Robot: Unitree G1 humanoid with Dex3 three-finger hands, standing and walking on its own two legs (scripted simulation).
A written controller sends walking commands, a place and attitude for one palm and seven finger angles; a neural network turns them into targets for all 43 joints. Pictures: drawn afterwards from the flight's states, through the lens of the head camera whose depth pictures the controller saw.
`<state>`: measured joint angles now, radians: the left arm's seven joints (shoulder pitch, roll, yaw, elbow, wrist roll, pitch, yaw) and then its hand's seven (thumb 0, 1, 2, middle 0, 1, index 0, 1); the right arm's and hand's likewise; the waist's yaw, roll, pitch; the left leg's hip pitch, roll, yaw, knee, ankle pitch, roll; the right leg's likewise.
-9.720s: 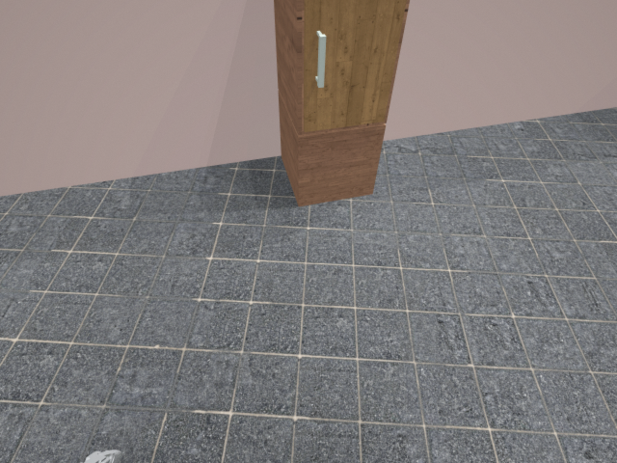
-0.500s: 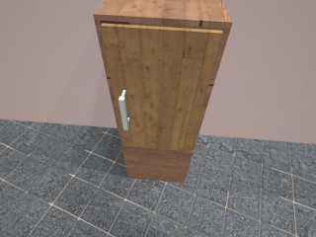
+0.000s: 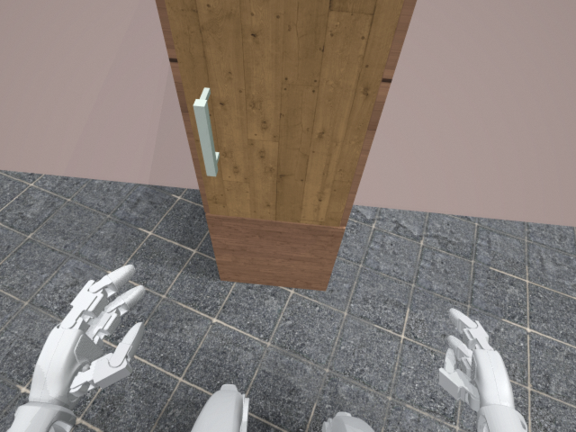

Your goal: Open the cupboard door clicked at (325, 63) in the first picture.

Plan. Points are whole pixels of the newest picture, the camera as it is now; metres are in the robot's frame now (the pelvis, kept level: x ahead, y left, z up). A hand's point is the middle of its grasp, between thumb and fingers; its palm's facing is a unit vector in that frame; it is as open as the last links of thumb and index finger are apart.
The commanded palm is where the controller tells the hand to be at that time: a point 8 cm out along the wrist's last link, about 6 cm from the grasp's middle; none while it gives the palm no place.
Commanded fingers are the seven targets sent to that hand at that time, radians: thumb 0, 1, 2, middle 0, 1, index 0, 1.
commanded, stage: raise the hand with hooked fingers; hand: left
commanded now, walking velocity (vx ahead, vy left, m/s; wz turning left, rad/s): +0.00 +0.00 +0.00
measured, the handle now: (209, 134) +0.61 +0.19 +0.03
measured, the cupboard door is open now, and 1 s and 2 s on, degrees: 0 0 0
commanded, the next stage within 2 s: move the hooked fingers beside the handle in 1.72 s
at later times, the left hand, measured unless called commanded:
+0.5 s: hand (101, 326) +0.24 +0.25 +0.03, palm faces -0.01 -1.00 -0.05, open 11.4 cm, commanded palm +0.21 +0.30 +0.03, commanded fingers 0.00 -0.15 0.45 -0.28 -0.98 -0.28 -0.98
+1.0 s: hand (74, 304) +0.26 +0.30 +0.03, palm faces -0.01 -1.00 -0.06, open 13.8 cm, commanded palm +0.25 +0.34 +0.04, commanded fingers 0.00 -0.50 0.30 -0.30 -1.20 -0.30 -1.20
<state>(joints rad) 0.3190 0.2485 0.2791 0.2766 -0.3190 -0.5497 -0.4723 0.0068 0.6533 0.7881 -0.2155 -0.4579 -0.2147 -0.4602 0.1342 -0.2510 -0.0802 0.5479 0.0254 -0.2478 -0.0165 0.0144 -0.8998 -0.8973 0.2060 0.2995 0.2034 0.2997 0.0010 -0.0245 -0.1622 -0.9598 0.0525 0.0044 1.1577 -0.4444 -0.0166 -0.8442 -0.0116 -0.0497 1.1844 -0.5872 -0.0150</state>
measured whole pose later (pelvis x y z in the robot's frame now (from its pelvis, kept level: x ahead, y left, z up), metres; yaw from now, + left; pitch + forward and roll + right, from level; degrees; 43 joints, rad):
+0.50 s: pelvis -0.01 +0.01 -0.01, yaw -1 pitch +17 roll -3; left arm 0.25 0.32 0.36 0.20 -0.37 -0.39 -0.44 0.01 0.07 0.54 -0.26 -0.83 -0.25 -0.83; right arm 0.28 -0.22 -0.02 0.61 0.03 -0.23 -0.06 0.02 -0.90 -0.90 0.21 0.30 0.21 0.30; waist -0.02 0.04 -0.16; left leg -1.07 0.07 -0.02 1.22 -0.45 0.00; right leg -0.93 0.01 -0.06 1.20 -0.57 0.00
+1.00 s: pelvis +0.00 +0.03 +0.00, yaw +0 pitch +17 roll -5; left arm 0.13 0.39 0.39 0.26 -0.35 -0.36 -0.48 -0.01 -0.46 0.32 -0.29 -1.17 -0.29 -1.17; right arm 0.23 -0.25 0.02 0.52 0.03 -0.21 -0.05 0.02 -0.90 -0.90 0.21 0.30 0.21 0.30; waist -0.01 0.01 -0.15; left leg -1.05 0.05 -0.02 1.21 -0.46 0.03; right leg -0.89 -0.01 -0.07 1.15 -0.56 0.03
